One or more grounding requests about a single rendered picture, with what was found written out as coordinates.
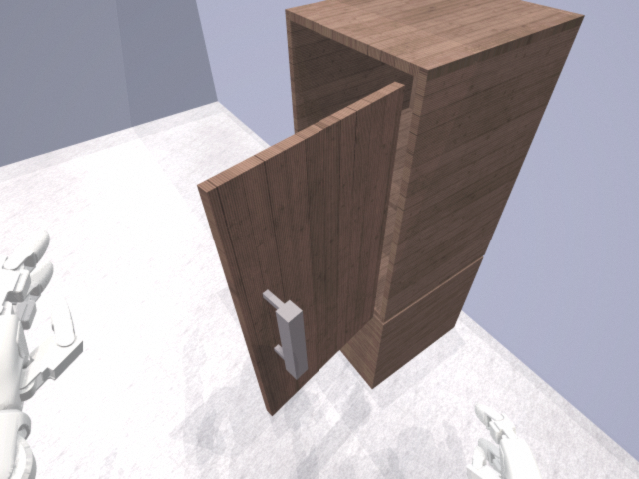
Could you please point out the handle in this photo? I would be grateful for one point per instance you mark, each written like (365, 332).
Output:
(292, 335)

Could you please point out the cupboard door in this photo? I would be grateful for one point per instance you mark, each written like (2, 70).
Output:
(305, 219)

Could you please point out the right robot hand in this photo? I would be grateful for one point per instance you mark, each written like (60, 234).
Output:
(512, 460)

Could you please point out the left robot hand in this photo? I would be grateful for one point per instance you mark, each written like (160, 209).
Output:
(21, 285)

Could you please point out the robot left forearm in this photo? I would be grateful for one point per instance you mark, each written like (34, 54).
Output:
(16, 457)

